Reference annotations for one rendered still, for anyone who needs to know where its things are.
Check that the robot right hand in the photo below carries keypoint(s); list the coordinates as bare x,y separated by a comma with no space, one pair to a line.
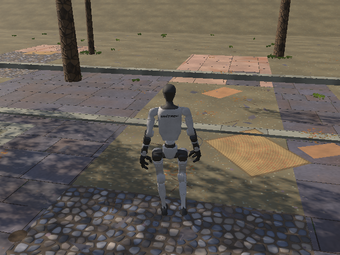
197,153

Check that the right robot forearm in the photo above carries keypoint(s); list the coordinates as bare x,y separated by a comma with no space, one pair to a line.
194,141

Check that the robot right shin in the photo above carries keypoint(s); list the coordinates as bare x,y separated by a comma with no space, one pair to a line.
182,190

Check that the robot right upper arm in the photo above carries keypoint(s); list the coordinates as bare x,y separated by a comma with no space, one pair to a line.
189,121

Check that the robot left upper arm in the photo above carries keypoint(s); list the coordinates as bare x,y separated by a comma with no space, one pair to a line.
150,121

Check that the robot right thigh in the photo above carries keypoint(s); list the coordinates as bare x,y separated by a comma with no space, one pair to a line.
182,158

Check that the left robot forearm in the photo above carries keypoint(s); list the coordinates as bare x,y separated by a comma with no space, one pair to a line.
145,145

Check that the robot left hand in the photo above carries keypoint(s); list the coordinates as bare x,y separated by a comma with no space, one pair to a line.
143,162

